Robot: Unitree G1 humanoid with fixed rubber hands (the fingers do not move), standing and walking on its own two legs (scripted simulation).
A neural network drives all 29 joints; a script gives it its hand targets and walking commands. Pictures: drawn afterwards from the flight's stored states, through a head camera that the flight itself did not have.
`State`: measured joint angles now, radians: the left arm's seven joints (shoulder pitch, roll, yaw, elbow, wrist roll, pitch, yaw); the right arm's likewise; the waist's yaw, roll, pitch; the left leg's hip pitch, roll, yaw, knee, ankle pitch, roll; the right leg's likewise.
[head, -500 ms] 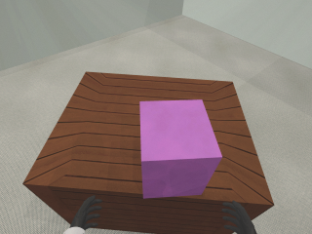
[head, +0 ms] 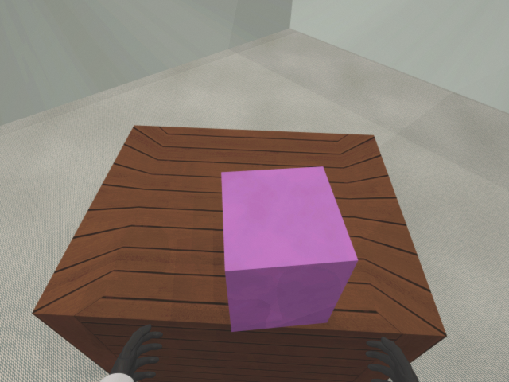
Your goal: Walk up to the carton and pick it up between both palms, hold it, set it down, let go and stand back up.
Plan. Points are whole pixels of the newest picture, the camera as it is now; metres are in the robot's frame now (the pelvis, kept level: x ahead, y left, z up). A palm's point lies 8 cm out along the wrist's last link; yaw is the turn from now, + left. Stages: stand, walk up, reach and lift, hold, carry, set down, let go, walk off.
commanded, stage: let go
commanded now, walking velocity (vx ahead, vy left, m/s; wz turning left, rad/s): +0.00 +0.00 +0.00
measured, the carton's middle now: (276, 250) +0.38 -0.01 -0.06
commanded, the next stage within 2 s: stand in 0.26 s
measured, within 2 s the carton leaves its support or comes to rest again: neither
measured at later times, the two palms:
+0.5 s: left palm out of the picture +0.12 +0.27 -0.10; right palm out of the picture +0.11 -0.29 -0.10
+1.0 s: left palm out of the picture +0.06 +0.29 -0.12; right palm out of the picture +0.05 -0.28 -0.11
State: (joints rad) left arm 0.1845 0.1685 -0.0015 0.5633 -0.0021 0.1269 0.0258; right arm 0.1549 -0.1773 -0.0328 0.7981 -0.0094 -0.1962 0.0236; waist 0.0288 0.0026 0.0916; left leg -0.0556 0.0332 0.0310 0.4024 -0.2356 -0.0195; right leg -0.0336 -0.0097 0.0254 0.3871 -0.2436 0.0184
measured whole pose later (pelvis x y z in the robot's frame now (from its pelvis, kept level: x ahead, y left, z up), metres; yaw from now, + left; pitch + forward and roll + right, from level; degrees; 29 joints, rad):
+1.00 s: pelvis -0.02 +0.00 +0.00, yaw +0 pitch -4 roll +0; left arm 0.15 0.34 -0.02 1.06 0.02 -0.01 -0.01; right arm 0.17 -0.34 0.01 1.03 -0.01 0.00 0.01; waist 0.00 0.00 0.03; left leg -0.13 0.03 0.03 0.42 -0.21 -0.01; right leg -0.11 -0.01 0.03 0.40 -0.21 0.03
